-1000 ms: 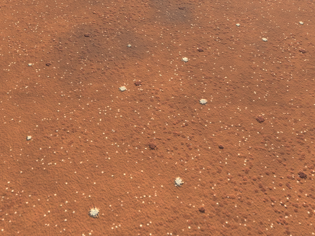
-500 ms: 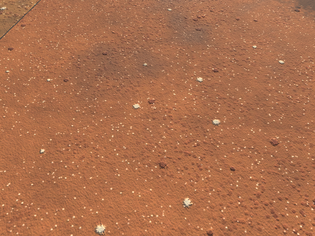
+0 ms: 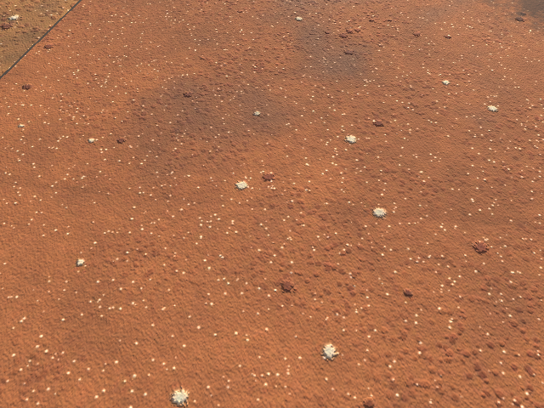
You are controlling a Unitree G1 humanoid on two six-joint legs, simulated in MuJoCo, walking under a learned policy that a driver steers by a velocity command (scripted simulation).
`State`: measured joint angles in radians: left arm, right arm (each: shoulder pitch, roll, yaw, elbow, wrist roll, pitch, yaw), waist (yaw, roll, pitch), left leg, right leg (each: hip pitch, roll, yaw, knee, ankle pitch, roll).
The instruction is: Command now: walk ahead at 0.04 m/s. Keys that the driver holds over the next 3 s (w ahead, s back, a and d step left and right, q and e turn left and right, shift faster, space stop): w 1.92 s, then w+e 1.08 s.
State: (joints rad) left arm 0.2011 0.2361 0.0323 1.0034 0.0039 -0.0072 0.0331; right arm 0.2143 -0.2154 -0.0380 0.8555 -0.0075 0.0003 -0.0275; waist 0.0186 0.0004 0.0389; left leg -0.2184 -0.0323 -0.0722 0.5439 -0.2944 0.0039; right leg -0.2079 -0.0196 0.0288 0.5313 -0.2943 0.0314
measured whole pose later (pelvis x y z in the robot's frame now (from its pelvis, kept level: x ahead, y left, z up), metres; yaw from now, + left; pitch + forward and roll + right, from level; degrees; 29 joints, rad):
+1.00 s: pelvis +0.40 +0.02 +0.01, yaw -1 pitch +1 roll +2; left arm 0.12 0.28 0.06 0.85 -0.01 -0.09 0.01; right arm 0.35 -0.25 -0.04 0.98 0.00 -0.09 0.01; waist -0.06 -0.04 0.00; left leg -0.04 -0.08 0.05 0.21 -0.18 0.06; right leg -0.70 -0.14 0.04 0.77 0.03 0.00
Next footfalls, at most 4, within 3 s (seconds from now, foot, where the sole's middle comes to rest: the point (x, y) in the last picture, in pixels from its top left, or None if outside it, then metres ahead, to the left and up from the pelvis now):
0.66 left None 0.40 0.11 -0.77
1.18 right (338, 336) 0.71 -0.13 -0.77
1.74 left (254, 242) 1.01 0.10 -0.77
2.30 right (326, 174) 1.32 -0.13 -0.77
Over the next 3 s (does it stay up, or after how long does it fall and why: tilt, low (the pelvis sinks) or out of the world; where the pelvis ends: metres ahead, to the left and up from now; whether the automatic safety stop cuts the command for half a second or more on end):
stays up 1.55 -0.09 0.01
